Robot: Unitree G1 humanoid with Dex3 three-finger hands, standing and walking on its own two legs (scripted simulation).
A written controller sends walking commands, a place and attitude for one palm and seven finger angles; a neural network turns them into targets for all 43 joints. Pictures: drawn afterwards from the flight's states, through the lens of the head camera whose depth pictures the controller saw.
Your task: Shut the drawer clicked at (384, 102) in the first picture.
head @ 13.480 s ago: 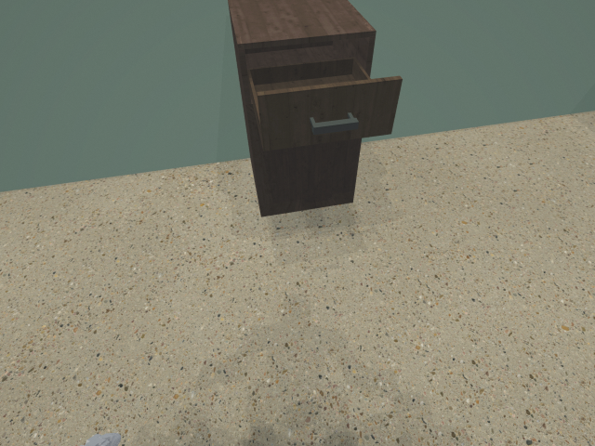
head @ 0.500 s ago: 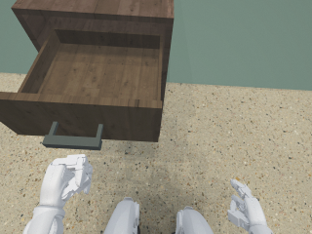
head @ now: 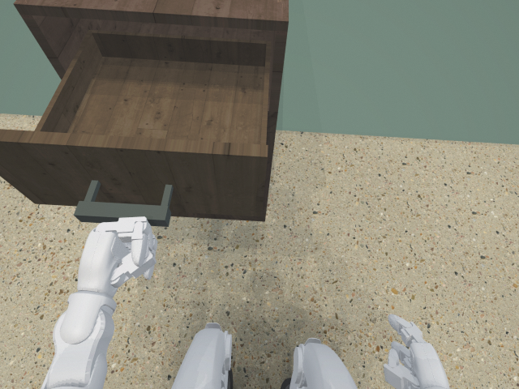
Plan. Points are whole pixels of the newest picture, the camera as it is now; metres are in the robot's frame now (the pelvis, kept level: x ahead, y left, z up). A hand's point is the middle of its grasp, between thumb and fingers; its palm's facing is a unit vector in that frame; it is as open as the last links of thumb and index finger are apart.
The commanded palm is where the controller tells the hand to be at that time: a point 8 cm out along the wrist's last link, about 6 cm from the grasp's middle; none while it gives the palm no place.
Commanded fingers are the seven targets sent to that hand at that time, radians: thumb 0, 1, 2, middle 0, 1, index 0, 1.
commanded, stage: push the drawer shut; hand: left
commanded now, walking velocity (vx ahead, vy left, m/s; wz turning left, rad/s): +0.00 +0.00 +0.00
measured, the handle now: (127, 201) +0.37 +0.22 +0.03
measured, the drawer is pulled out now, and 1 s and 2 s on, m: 0.27 0.15 0.03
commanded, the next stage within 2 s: none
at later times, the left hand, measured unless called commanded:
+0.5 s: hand (157, 215) +0.36 +0.18 +0.02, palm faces -0.02 -1.00 -0.05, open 2.9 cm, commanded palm +0.36 +0.23 +0.03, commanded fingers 0.00 0.90 0.90 -1.40 -1.60 -1.40 -1.60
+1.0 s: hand (165, 181) +0.42 +0.18 +0.03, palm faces -0.01 -1.00 -0.05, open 3.1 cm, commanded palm +0.41 +0.23 +0.03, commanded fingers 0.00 0.90 0.90 -1.40 -1.60 -1.40 -1.60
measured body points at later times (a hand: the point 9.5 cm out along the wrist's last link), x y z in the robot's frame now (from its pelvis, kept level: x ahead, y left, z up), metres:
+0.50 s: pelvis -0.01 +0.01 +0.00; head +0.11 +0.02 +0.44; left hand +0.35 +0.23 +0.03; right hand +0.14 -0.25 -0.10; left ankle +0.05 +0.11 -0.61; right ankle +0.01 -0.10 -0.61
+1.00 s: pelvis +0.00 +0.01 +0.00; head +0.12 +0.03 +0.44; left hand +0.41 +0.23 +0.03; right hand +0.09 -0.25 -0.11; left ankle +0.05 +0.11 -0.61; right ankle +0.01 -0.10 -0.61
